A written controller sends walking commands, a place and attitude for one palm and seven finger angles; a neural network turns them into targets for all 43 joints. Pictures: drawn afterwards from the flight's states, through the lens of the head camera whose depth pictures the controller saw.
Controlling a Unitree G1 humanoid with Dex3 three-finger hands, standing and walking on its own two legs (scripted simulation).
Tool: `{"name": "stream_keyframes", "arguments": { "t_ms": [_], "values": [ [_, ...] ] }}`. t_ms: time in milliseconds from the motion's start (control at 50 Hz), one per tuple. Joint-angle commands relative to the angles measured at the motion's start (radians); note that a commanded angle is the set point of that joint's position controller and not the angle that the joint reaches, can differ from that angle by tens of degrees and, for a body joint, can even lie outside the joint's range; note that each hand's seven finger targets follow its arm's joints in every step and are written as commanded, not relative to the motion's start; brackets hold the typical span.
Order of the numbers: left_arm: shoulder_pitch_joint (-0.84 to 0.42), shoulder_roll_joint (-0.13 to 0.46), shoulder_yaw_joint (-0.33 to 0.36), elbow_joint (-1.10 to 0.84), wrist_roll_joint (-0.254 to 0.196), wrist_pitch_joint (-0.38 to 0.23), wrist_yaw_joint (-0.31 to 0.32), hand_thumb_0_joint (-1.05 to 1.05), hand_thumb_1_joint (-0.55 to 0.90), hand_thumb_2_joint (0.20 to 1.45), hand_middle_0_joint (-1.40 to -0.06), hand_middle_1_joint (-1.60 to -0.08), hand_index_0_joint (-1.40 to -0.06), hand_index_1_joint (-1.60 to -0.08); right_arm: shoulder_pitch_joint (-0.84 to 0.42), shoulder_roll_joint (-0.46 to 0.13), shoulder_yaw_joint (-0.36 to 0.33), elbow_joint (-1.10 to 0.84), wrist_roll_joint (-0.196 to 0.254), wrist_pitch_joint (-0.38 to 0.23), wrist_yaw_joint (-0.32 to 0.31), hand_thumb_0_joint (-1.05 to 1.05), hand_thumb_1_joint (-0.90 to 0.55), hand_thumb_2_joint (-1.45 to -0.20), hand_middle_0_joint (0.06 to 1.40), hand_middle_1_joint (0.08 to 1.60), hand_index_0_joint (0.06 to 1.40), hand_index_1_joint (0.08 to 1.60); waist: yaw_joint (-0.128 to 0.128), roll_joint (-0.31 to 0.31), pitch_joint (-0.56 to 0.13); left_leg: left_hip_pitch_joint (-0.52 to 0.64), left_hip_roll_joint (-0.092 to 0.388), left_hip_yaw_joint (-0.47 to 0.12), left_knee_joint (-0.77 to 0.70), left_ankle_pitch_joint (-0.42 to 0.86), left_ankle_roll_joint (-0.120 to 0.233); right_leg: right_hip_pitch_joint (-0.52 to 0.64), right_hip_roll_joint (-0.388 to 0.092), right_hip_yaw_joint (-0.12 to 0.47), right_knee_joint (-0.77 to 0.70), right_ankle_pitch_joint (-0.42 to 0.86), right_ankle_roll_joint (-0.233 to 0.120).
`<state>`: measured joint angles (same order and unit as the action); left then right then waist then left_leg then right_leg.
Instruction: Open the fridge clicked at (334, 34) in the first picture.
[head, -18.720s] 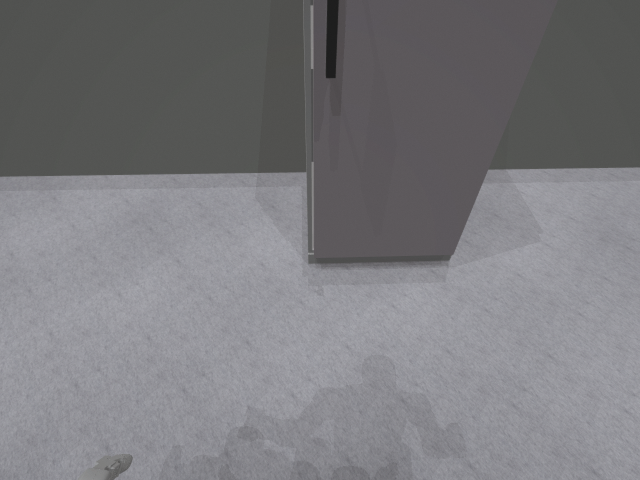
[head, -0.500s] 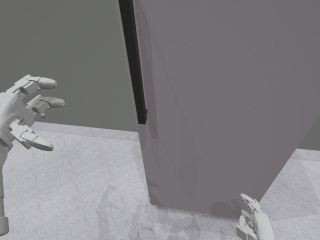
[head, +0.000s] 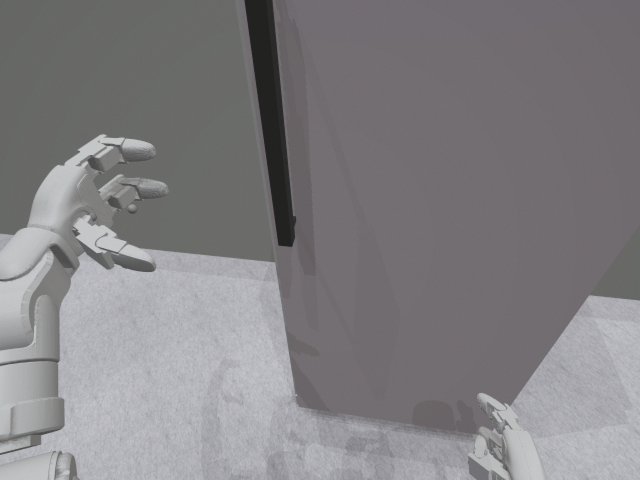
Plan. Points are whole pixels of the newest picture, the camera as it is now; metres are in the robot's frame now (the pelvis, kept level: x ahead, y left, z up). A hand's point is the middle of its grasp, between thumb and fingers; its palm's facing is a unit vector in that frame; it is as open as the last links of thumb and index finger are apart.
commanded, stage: move the hooked fingers beside the handle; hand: left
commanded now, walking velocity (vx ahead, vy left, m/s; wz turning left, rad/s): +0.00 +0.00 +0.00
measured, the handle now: (277, 121) +0.48 +0.11 +0.25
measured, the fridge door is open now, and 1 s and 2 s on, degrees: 0 0 0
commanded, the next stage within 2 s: none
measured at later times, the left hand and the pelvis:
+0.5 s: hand (178, 182) +0.37 +0.21 +0.22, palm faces -0.01 -1.00 -0.04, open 14.0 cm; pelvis +0.01 -0.01 +0.00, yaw -1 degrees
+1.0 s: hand (209, 163) +0.43 +0.19 +0.22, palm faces -0.02 -1.00 -0.01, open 14.0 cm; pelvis +0.02 -0.01 +0.00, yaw -2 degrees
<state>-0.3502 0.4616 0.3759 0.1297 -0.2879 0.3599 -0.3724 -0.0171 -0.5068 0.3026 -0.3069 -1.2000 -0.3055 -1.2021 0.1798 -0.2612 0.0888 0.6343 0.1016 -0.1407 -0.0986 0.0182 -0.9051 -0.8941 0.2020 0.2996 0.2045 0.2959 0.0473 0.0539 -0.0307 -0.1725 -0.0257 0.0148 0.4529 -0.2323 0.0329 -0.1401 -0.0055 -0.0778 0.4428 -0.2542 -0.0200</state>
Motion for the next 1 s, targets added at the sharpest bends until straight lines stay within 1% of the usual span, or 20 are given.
{"name": "stream_keyframes", "arguments": {
  "t_ms": [0,80,140,160,220,240,260,320,400,420,460,520,620,680,700,760,820,880,900,980],
  "values": [
    [-0.469,0.243,0.051,-0.187,-0.008,-0.09,0.023,0.0,-0.5,0.3,-0.3,-1.2,-0.3,-1.2,-0.161,-0.109,-0.043,-0.166,-0.001,-0.06,-0.017,0.0,-0.9,-0.9,0.2,0.3,0.2,0.3,-0.025,0.017,-0.192,0.136,0.023,-0.07,-0.06,0.14,0.002,-0.058,-0.001,0.031,-0.075,0.14,-0.008],
    [-0.472,0.236,0.052,-0.189,-0.006,-0.111,0.037,0.0,-0.5,0.3,-0.3,-1.2,-0.3,-1.2,-0.159,-0.106,-0.044,-0.168,-0.005,-0.061,-0.015,0.0,-0.9,-0.9,0.2,0.3,0.2,0.3,-0.013,0.029,-0.24,0.155,0.023,-0.07,-0.059,0.187,0.0,-0.026,-0.003,0.034,-0.066,0.188,-0.014],
    [-0.475,0.232,0.052,-0.112,-0.001,-0.099,0.05,0.0,-0.5,0.3,-0.3,-1.2,-0.3,-1.2,-0.15,-0.111,-0.044,-0.159,-0.004,-0.052,-0.014,0.0,-0.9,-0.9,0.2,0.3,0.2,0.3,-0.015,-0.001,-0.22,0.128,0.024,-0.065,-0.061,0.179,-0.003,-0.027,-0.003,0.029,-0.062,0.191,-0.01],
    [-0.444,0.235,0.059,-0.075,-0.001,-0.094,0.054,0.0,-0.5,0.3,-0.3,-1.2,-0.3,-1.2,-0.142,-0.113,-0.048,-0.151,-0.005,-0.046,-0.011,0.0,-0.9,-0.9,0.2,0.3,0.2,0.3,-0.01,-0.053,-0.201,0.111,0.027,-0.061,-0.059,0.188,0.002,-0.02,-0.003,0.032,-0.071,0.204,-0.008],
    [-0.462,0.236,0.054,-0.077,0.01,-0.08,0.062,0.0,-0.5,0.3,-0.3,-1.2,-0.3,-1.2,-0.144,-0.114,-0.051,-0.163,-0.001,-0.036,-0.008,0.0,-0.9,-0.9,0.2,0.3,0.2,0.3,-0.011,0.002,-0.214,0.111,0.023,-0.051,-0.059,0.2,0.0,-0.018,-0.006,0.037,-0.063,0.223,-0.009],
    [-0.484,0.208,0.024,-0.083,0.013,-0.081,0.062,0.0,-0.5,0.3,-0.3,-1.2,-0.3,-1.2,-0.144,-0.111,-0.05,-0.163,0.0,-0.034,-0.007,0.0,-0.9,-0.9,0.2,0.3,0.2,0.3,-0.02,0.014,-0.209,0.121,0.024,-0.049,-0.056,0.204,0.0,-0.028,-0.006,0.036,-0.062,0.23,-0.009],
    [-0.476,0.206,0.021,-0.073,0.011,-0.087,0.065,0.0,-0.5,0.3,-0.3,-1.2,-0.3,-1.2,-0.137,-0.111,-0.052,-0.161,-0.002,-0.031,-0.005,0.0,-0.9,-0.9,0.2,0.3,0.2,0.3,-0.019,-0.036,-0.201,0.113,0.028,-0.051,-0.055,0.21,0.003,-0.021,-0.006,0.036,-0.068,0.236,-0.008],
    [-0.524,0.237,0.045,-0.114,0.014,-0.11,0.071,0.0,-0.5,0.3,-0.3,-1.2,-0.3,-1.2,-0.136,-0.109,-0.055,-0.169,-0.002,-0.03,-0.006,0.0,-0.9,-0.9,0.2,0.3,0.2,0.3,-0.02,0.005,-0.254,0.142,0.024,-0.048,-0.048,0.24,0.004,-0.004,-0.005,0.042,-0.059,0.27,-0.01],
    [-0.569,0.247,0.05,-0.076,0.014,-0.135,0.073,0.0,-0.5,0.3,-0.3,-1.2,-0.3,-1.2,-0.121,-0.112,-0.056,-0.156,-0.004,-0.027,-0.012,0.0,-0.9,-0.9,0.2,0.3,0.2,0.3,-0.031,-0.018,-0.25,0.138,0.025,-0.042,-0.047,0.231,0.008,-0.003,-0.003,0.046,-0.064,0.27,-0.006],
    [-0.588,0.221,0.027,-0.067,0.014,-0.137,0.072,0.0,-0.5,0.3,-0.3,-1.2,-0.3,-1.2,-0.118,-0.113,-0.055,-0.155,-0.005,-0.028,-0.014,0.0,-0.9,-0.9,0.2,0.3,0.2,0.3,-0.037,-0.015,-0.247,0.141,0.023,-0.043,-0.047,0.232,0.009,-0.009,-0.003,0.045,-0.063,0.274,-0.007],
    [-0.561,0.25,0.051,-0.024,0.018,-0.138,0.076,0.0,-0.5,0.3,-0.3,-1.2,-0.3,-1.2,-0.104,-0.117,-0.06,-0.144,-0.006,-0.024,-0.013,0.0,-0.9,-0.9,0.2,0.3,0.2,0.3,-0.029,-0.034,-0.244,0.13,0.025,-0.039,-0.043,0.241,0.01,0.001,-0.005,0.047,-0.066,0.289,-0.006],
    [-0.599,0.22,0.013,0.003,0.027,-0.132,0.071,0.0,-0.5,0.3,-0.3,-1.2,-0.3,-1.2,-0.1,-0.117,-0.061,-0.146,-0.003,-0.019,-0.012,0.0,-0.9,-0.9,0.2,0.3,0.2,0.3,-0.04,0.007,-0.247,0.132,0.022,-0.038,-0.042,0.244,0.008,-0.007,-0.007,0.048,-0.061,0.3,-0.009],
    [-0.622,0.231,0.012,0.086,0.024,-0.137,0.066,0.0,-0.5,0.3,-0.3,-1.2,-0.3,-1.2,-0.086,-0.124,-0.065,-0.138,-0.001,-0.007,-0.015,0.0,-0.9,-0.9,0.2,0.3,0.2,0.3,-0.05,-0.039,-0.228,0.109,0.023,-0.037,-0.039,0.218,0.013,-0.019,-0.007,0.052,-0.067,0.291,-0.004],
    [-0.684,0.236,0.003,0.056,0.028,-0.166,0.07,0.0,-0.5,0.3,-0.3,-1.2,-0.3,-1.2,-0.081,-0.124,-0.065,-0.141,-0.003,-0.008,-0.015,0.0,-0.9,-0.9,0.2,0.3,0.2,0.3,-0.052,-0.02,-0.26,0.125,0.023,-0.038,-0.035,0.244,0.015,-0.004,-0.009,0.056,-0.06,0.314,-0.007],
    [-0.721,0.201,-0.031,0.052,0.03,-0.174,0.072,0.0,-0.5,0.3,-0.3,-1.2,-0.3,-1.2,-0.082,-0.119,-0.064,-0.141,-0.002,-0.009,-0.016,0.0,-0.9,-0.9,0.2,0.3,0.2,0.3,-0.062,-0.015,-0.262,0.138,0.023,-0.038,-0.033,0.25,0.016,-0.014,-0.006,0.054,-0.059,0.315,-0.007],
    [-0.721,0.245,0.007,0.077,0.036,-0.196,0.089,0.0,-0.5,0.3,-0.3,-1.2,-0.3,-1.2,-0.063,-0.125,-0.068,-0.129,-0.008,-0.008,-0.015,0.0,-0.9,-0.9,0.2,0.3,0.2,0.3,-0.051,-0.013,-0.286,0.144,0.026,-0.04,-0.029,0.27,0.014,0.003,-0.007,0.055,-0.057,0.326,-0.01],
    [-0.744,0.193,-0.028,0.136,0.039,-0.191,0.096,0.0,-0.5,0.3,-0.3,-1.2,-0.3,-1.2,-0.053,-0.121,-0.068,-0.121,-0.008,-0.007,-0.015,0.0,-0.9,-0.9,0.2,0.3,0.2,0.3,-0.062,-0.011,-0.271,0.14,0.025,-0.039,-0.032,0.264,0.012,-0.016,-0.004,0.051,-0.055,0.322,-0.01],
    [-0.711,0.25,0.02,0.22,0.047,-0.18,0.105,0.0,-0.5,0.3,-0.3,-1.2,-0.3,-1.2,-0.032,-0.134,-0.073,-0.112,-0.009,0.008,-0.012,0.0,-0.9,-0.9,0.2,0.3,0.2,0.3,-0.05,-0.064,-0.256,0.094,0.025,-0.033,-0.037,0.257,0.015,0.007,-0.008,0.056,-0.056,0.338,-0.006],
    [-0.723,0.222,-0.006,0.22,0.049,-0.177,0.104,0.0,-0.5,0.3,-0.3,-1.2,-0.3,-1.2,-0.036,-0.13,-0.073,-0.118,-0.007,0.009,-0.012,0.0,-0.9,-0.9,0.2,0.3,0.2,0.3,-0.053,-0.052,-0.26,0.097,0.024,-0.029,-0.035,0.259,0.015,0.003,-0.009,0.058,-0.053,0.345,-0.005],
    [-0.768,0.226,-0.014,0.205,0.061,-0.204,0.11,0.0,-0.5,0.3,-0.3,-1.2,-0.3,-1.2,-0.023,-0.13,-0.078,-0.125,-0.009,0.016,-0.009,0.0,-0.9,-0.9,0.2,0.3,0.2,0.3,-0.059,-0.04,-0.284,0.108,0.027,-0.027,-0.03,0.287,0.017,0.012,-0.008,0.059,-0.047,0.368,-0.006]
  ]
}}
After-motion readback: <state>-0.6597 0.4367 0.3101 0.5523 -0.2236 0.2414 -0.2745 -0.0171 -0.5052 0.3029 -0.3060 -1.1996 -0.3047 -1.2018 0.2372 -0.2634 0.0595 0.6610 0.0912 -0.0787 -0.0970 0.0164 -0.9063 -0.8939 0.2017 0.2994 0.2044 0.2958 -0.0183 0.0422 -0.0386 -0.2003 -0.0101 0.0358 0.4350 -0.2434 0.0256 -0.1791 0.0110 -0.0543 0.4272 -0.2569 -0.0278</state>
